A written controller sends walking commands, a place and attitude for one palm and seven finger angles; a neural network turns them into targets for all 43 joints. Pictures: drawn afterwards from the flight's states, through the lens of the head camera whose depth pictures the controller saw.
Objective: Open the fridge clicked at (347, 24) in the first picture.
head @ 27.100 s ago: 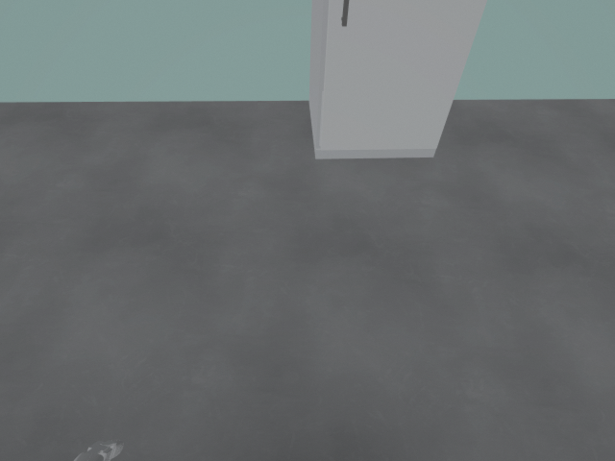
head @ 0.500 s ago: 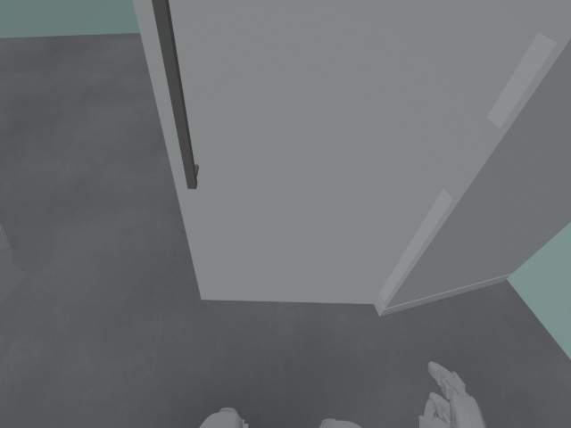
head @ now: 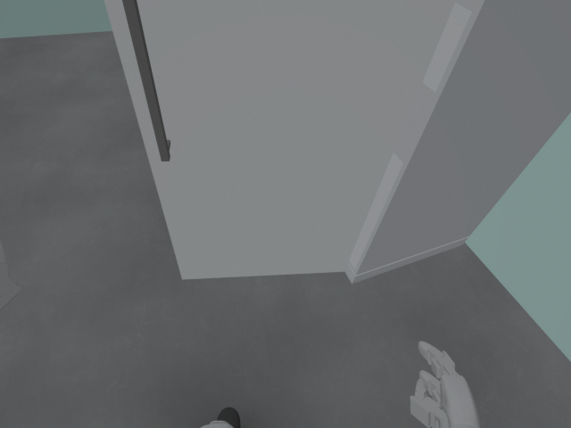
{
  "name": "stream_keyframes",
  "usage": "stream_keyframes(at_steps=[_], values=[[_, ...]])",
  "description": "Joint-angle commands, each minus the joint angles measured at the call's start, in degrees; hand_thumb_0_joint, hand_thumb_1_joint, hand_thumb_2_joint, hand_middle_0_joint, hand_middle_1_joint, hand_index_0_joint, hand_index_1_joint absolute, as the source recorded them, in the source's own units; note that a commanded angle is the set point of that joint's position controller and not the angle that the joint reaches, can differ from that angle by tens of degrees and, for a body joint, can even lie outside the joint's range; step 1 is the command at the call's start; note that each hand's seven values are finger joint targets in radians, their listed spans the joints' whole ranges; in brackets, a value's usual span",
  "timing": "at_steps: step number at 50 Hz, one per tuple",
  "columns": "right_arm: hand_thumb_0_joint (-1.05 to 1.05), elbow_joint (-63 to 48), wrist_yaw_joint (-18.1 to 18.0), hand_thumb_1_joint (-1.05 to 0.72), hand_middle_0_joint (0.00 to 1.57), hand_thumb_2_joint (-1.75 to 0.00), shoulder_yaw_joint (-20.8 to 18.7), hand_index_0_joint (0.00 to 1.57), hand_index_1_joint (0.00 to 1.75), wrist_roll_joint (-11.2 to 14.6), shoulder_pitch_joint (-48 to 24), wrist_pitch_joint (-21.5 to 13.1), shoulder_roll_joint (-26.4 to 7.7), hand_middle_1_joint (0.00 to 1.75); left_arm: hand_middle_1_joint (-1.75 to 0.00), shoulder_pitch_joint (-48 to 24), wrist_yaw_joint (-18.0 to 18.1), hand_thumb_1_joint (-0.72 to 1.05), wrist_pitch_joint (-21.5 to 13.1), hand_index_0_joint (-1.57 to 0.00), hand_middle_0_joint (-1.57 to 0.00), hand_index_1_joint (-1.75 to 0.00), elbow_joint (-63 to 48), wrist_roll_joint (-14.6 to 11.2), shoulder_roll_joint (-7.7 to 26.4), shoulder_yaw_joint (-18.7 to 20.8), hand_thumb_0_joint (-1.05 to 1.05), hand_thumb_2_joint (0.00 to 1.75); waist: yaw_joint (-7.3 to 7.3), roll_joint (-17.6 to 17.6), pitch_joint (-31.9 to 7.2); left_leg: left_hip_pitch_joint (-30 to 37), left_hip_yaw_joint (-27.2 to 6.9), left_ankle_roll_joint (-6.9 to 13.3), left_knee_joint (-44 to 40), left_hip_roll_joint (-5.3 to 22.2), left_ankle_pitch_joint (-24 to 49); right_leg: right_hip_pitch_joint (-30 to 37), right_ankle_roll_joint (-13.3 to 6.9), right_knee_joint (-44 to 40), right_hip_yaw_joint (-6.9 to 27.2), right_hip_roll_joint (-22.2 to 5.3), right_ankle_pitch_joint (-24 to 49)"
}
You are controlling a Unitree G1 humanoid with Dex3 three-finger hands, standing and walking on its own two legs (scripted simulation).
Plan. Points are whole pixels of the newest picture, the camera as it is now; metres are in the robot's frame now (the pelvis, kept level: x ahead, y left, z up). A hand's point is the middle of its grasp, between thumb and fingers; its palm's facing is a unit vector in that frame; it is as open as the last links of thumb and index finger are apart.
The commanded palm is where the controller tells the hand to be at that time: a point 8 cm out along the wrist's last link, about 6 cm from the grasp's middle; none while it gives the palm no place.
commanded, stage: stop stepping back and stand still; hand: left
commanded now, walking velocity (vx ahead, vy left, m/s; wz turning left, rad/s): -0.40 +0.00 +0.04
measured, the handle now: (143, 49) +0.67 +0.29 +0.18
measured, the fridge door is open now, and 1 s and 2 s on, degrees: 74 74 74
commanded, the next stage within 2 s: let the arm hang, fingers relaxed in 1.08 s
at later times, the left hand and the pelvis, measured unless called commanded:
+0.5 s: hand out of the picture +0.11 +0.28 +0.18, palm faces +0.48 -0.77 -0.42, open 7.4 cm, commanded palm +0.05 +0.31 +0.19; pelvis -0.09 +0.00 +0.01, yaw +1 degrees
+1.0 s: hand out of the picture +0.13 +0.30 +0.17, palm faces +0.48 -0.77 -0.42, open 7.4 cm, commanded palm +0.07 +0.32 +0.19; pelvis -0.07 +0.02 +0.01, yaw +1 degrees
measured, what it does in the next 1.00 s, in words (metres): steps on the spot: left foot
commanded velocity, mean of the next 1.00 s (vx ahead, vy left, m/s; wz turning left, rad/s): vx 0.10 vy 0.01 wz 0.00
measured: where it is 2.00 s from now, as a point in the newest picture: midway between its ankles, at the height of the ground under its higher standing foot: outside the picture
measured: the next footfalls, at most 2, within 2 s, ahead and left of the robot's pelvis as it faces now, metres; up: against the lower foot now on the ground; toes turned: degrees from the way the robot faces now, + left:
left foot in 0.24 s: +0.00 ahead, +0.14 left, +0.00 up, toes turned +6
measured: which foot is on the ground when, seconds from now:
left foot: down 0.00-0.04, up 0.06-0.22, down 0.24-1.00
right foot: down 0.00-1.00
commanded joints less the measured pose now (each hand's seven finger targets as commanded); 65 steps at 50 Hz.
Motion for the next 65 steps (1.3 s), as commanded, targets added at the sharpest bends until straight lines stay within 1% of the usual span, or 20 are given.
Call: stream_keyframes(at_steps=[1,3,7,10,13,14,15,19,22,25,28,30,33,36,41,48,58,59,60,65], values=[[0.0,-5.74,-0.18,-0.9,0.2,-0.9,-2.75,0.2,0.3,-0.45,-2.6,-1.94,-6.43,0.3,-0.3,-3.75,1.93,0.9,-4.44,-0.2,-0.2,-0.3,-14.34,-0.06,8.7,4.94,0.0,0.9,0.69,2.94,-7.76,14.84,-0.69,-2.5,5.16,0.75,-19.75,-8.34,-3.96,-17.18,9.42,-11.99,3.88],[0.0,-4.98,-0.22,-0.9,0.2,-0.9,-3.55,0.2,0.3,0.52,-4.07,-2.14,-7.25,0.3,-0.3,-4.98,3.04,0.9,-2.59,-0.2,-0.2,-0.3,-11.2,1.71,8.23,2.17,0.0,0.9,2.26,-9.14,-3.81,12.48,-0.52,-3.45,31.84,-5.72,-22.98,-21.26,-8.08,-22.39,19.64,-23.48,3.35],[0.0,-3.89,-1.37,-0.9,0.2,-0.9,-0.93,0.2,0.3,-0.05,-2.86,-0.7,-6.61,0.3,-0.3,-6.94,4.38,0.9,-0.09,-0.2,-0.2,-0.3,-4.65,2.8,5.65,1.8,0.0,0.9,1.2,-1.12,-2.19,4.66,-2.33,-1.16,21.52,-2.54,-23.73,-5.06,-6.77,-11.26,11.89,-18.57,25.56],[0.0,-4.01,-2.03,-0.9,0.2,-0.9,-1.55,0.2,0.3,0.87,-2.3,-1.8,-8.26,0.3,-0.3,-11.28,4.86,0.9,0.62,-0.2,-0.2,-0.3,-3.93,2.87,5.37,0.73,0.0,0.9,1.05,-0.83,-2.44,13.91,-0.93,0.29,1.52,-2.93,-16.33,-3.34,-3.17,-9.69,10.36,-14.62,18.84],[0.0,-5.52,-1.99,-0.9,0.2,-0.9,-2.56,0.2,0.3,1.6,-1.7,-2.79,-9.93,0.3,-0.3,-9.35,4.2,0.9,-0.55,-0.2,-0.2,-0.3,-6.44,2.66,5.03,0.56,0.0,0.9,2.23,1.89,-5.65,17.72,-5.11,1.71,-1.55,1.74,-7.74,0.11,0.62,-8.55,7.84,-7.9,15.07],[0.0,-5.34,-1.87,-0.9,0.2,-0.9,-1.33,0.2,0.3,1.14,-1.56,-2.5,-8.81,0.3,-0.3,-7.52,3.84,0.9,-0.3,-0.2,-0.2,-0.3,-7.28,2.37,4.71,0.63,0.0,0.9,1.32,9.02,-6.2,16.28,-8.07,2.07,-4.61,2.6,-7.37,0.55,0.77,-4.5,3.9,-6.1,14.81],[0.0,-5.54,-1.82,-0.9,0.2,-0.9,-1.06,0.2,0.3,0.74,-2.56,-2.75,-8.64,0.3,-0.3,-8.36,3.48,0.9,-0.4,-0.2,-0.2,-0.3,-10.21,2.29,5.52,1.43,0.0,0.9,1.84,15.83,-5.74,14.76,-11.17,1.75,-9.19,4.54,-13.19,0.17,1.31,-1.52,1.67,-4.76,9.75],[0.0,-5.26,-1.77,-0.9,0.2,-0.9,-1.37,0.2,0.3,0.41,-2.17,-2.98,-8.55,0.3,-0.3,-6.97,3.67,0.9,0.54,-0.2,-0.2,-0.3,-6.14,3.37,3.01,0.63,0.0,0.9,1.06,9.8,-0.13,0.95,-14.82,3.86,-16.28,8.44,-44.44,4.82,1.62,1.22,-0.64,-2.89,5.35],[0.0,-5.29,-1.63,-0.9,0.2,-0.9,-1.63,0.2,0.3,-0.19,-1.94,-2.33,-8.42,0.3,-0.3,-6.39,3.71,0.9,0.87,-0.2,-0.2,-0.3,-4.08,3.53,2.94,0.92,0.0,0.9,0.61,10.87,0.48,0.39,-12.01,3.05,-12.88,6.31,-43.83,5.68,-0.13,-3.07,-2.43,-2.76,2.71],[0.0,-5.1,-1.31,-0.9,0.2,-0.9,-2.05,0.2,0.3,-0.41,-1.74,-1.69,-8.8,0.3,-0.3,-7.38,3.73,0.9,1.05,-0.2,-0.2,-0.3,-4.69,3.32,3.81,1.35,0.0,0.9,0.66,6.57,-2.54,2.52,-7.65,2.12,-3.56,2.33,-36.09,5.41,-2.94,-6.9,3.76,-6.29,-0.36],[0.0,-4.7,-0.66,-0.9,0.2,-0.9,-1.89,0.2,0.3,-0.32,-1.76,-0.84,-7.64,0.3,-0.3,-6.93,3.63,0.9,1.15,-0.2,-0.2,-0.3,-3.69,2.8,3.72,0.69,0.0,0.9,1.24,-5.49,-1.59,0.69,-1.29,0.71,17.98,-2.58,-25.22,0.57,-9.08,-17.0,24.11,-18.47,-11.04],[0.0,-4.51,-0.17,-0.9,0.2,-0.9,-2.13,0.2,0.3,0.29,-2.61,-0.7,-8.24,0.3,-0.3,-11.5,4.07,0.9,0.55,-0.2,-0.2,-0.3,-4.13,3.07,4.13,0.2,0.0,0.9,1.47,-7.04,0.61,-4.39,-2.11,-0.14,28.49,-2.75,-25.77,2.34,-12.84,-17.66,27.98,-23.48,-5.77],[0.0,-3.68,-0.23,-0.9,0.2,-0.9,-1.01,0.2,0.3,0.1,-2.51,-0.58,-7.14,0.3,-0.3,-13.89,4.39,0.9,-0.87,-0.2,-0.2,-0.3,-4.81,3.63,4.7,0.29,0.0,0.9,1.27,-1.72,1.58,2.48,-1.22,0.54,20.01,-0.86,-24.2,-0.78,-10.63,-12.6,17.48,-21.15,9.78],[0.0,-3.66,-0.93,-0.9,0.2,-0.9,-1.18,0.2,0.3,0.04,-2.97,-1.07,-6.98,0.3,-0.3,-12.68,4.3,0.9,-1.42,-0.2,-0.2,-0.3,-5.43,3.12,4.8,0.69,0.0,0.9,1.33,0.58,0.5,16.06,1.46,0.84,6.31,-2.85,-16.2,-6.08,-5.08,-8.79,8.77,-14.81,5.87],[0.0,-4.88,-0.98,-0.9,0.2,-0.9,-1.35,0.2,0.3,0.6,-2.78,-1.99,-8.04,0.3,-0.3,-6.8,3.31,0.9,-1.95,-0.2,-0.2,-0.3,-7.05,2.88,3.39,1.66,0.0,0.9,1.79,11.42,-0.12,12.81,-10.31,3.39,-2.05,5.7,-9.01,-2.01,0.7,-1.48,1.53,-6.12,11.4],[0.0,-5.32,-0.57,-0.9,0.2,-0.9,-1.66,0.2,0.3,0.9,-1.95,-2.21,-8.0,0.3,-0.3,-4.67,3.58,0.9,-1.13,-0.2,-0.2,-0.3,-6.06,2.4,3.11,1.47,0.0,0.9,1.58,4.77,-8.05,16.42,-3.3,0.88,3.96,2.5,0.61,4.29,-0.44,-5.18,4.63,-8.54,25.72],[0.0,-6.29,-1.41,-0.9,0.2,-0.9,-0.74,0.2,0.3,0.61,-3.49,-0.7,-7.32,0.3,-0.3,-6.09,3.65,0.9,0.26,-0.2,-0.2,-0.3,-6.17,1.98,3.6,1.42,0.0,0.9,1.7,5.85,-5.29,15.91,-3.27,0.5,0.47,2.07,-4.27,2.24,0.09,-8.18,3.65,-7.58,21.08],[0.0,5.54,3.7,-0.9,0.2,-0.9,-3.73,0.2,0.3,1.51,-8.38,-3.04,-18.16,0.3,-0.3,-6.49,-4.4,0.9,9.56,-0.2,-0.2,-0.3,36.45,6.25,-5.44,-22.95,0.0,0.9,0.0,4.24,-0.78,12.89,-2.88,0.7,9.67,2.87,5.53,-3.81,-0.49,-1.24,0.27,-11.71,27.5],[0.0,6.26,3.65,-0.9,0.2,-0.9,-4.56,0.2,0.3,0.97,-3.56,-0.27,-16.28,0.3,-0.3,-7.67,-5.86,0.9,13.97,-0.2,-0.2,-0.3,37.64,6.42,-6.51,-22.13,0.0,0.9,0.32,4.28,-5.01,16.57,-1.87,0.05,8.21,3.47,6.59,-4.76,-0.94,-2.83,3.77,-11.54,25.27],[0.0,7.01,3.44,-0.9,0.2,-0.9,-2.55,0.2,0.3,-0.41,-4.54,4.38,-16.95,0.3,-0.3,-15.03,-6.96,0.9,14.65,-0.2,-0.2,-0.3,51.91,6.47,-4.08,-23.71,0.0,0.9,1.9,-4.22,-1.5,9.41,-7.92,3.48,3.32,4.55,-2.83,-3.01,-1.47,-0.43,2.11,-8.87,9.89]])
